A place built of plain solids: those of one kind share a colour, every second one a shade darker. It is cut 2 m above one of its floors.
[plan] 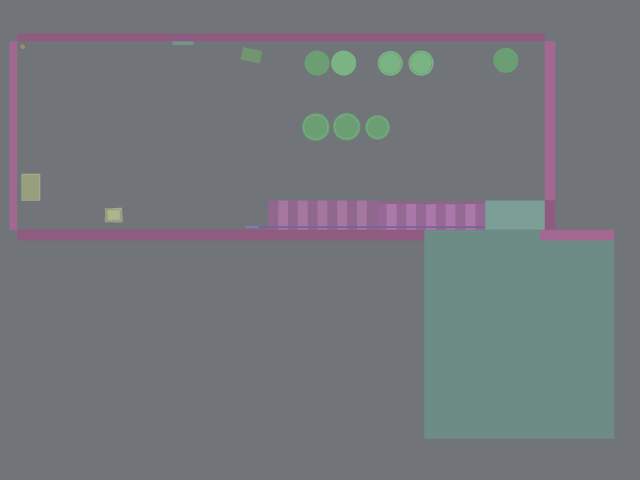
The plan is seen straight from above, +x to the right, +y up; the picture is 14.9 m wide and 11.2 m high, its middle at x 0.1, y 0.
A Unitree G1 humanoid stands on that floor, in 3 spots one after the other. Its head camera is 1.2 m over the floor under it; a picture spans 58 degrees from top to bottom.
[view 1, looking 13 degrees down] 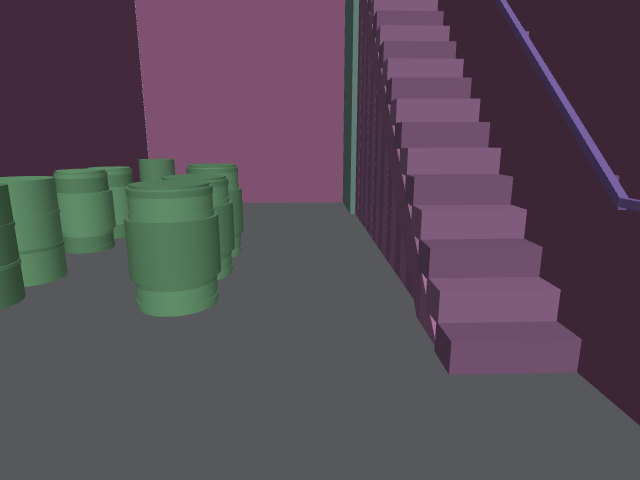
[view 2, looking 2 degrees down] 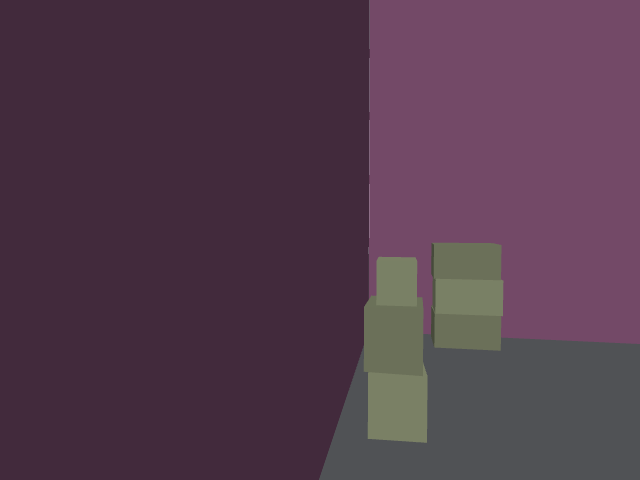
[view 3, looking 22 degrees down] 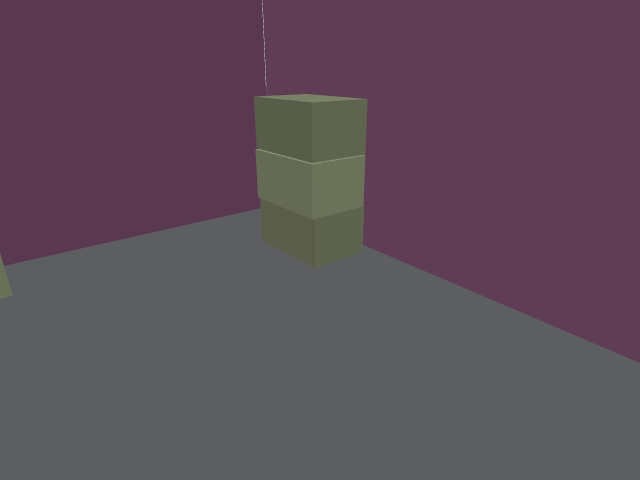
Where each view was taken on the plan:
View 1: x -3.14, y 1.67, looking -2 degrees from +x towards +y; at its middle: ground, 5.33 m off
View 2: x -2.11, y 0.62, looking -169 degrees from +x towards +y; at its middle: wall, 2.03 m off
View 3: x -4.92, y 3.48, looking -129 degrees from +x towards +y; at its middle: carton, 2.70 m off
